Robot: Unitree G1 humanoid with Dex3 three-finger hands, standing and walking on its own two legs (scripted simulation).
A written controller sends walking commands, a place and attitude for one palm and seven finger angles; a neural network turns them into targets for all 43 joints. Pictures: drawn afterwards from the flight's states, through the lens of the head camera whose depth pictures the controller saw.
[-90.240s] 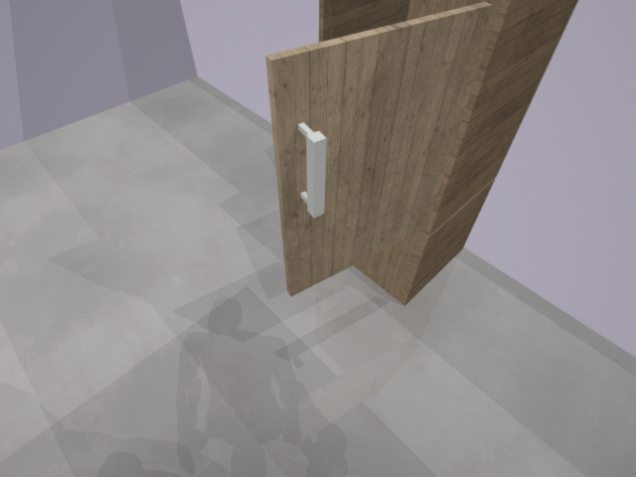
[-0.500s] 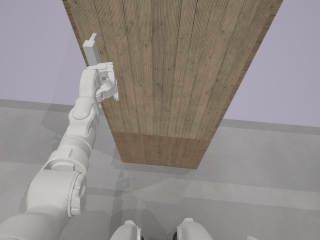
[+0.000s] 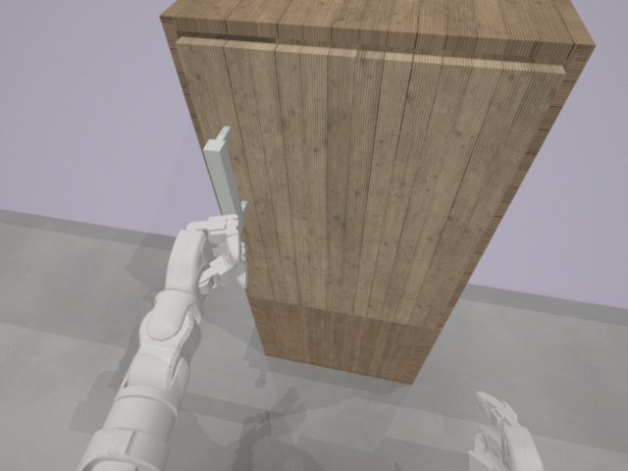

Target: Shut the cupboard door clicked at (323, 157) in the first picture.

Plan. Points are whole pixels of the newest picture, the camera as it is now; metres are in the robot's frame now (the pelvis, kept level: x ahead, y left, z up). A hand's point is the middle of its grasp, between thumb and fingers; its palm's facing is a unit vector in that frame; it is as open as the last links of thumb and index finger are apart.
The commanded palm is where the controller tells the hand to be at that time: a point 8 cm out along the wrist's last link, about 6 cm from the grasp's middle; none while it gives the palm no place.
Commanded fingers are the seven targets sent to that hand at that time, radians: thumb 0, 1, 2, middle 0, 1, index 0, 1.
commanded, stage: draw the hand back to the body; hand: left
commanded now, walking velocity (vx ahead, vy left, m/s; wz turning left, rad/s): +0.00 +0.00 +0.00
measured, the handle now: (231, 181) +0.50 +0.16 +0.08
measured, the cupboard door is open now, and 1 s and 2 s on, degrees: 0 0 0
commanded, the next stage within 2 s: step back with the hand held close in 1.58 s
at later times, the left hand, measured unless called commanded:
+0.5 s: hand (177, 287) +0.28 +0.17 +0.13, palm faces -0.03 -1.00 -0.05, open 3.1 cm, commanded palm +0.25 +0.22 +0.14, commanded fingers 0.00 0.90 0.90 -1.13 -1.32 -1.13 -1.32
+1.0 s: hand (50, 317) +0.22 +0.25 +0.17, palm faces +0.36 -0.87 -0.34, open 4.6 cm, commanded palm +0.17 +0.30 +0.19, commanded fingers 0.00 0.90 0.90 -0.45 -0.57 -0.45 -0.57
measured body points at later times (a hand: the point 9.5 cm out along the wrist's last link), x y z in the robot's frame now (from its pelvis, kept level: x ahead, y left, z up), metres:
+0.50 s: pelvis +0.00 +0.00 +0.01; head -0.01 -0.03 +0.46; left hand +0.28 +0.22 +0.14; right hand +0.17 -0.24 -0.07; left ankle +0.01 +0.12 -0.71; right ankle +0.01 -0.10 -0.71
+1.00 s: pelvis +0.00 +0.02 +0.03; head -0.02 -0.01 +0.48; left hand +0.20 +0.30 +0.19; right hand +0.18 -0.19 -0.06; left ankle +0.01 +0.12 -0.71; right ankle +0.01 -0.10 -0.71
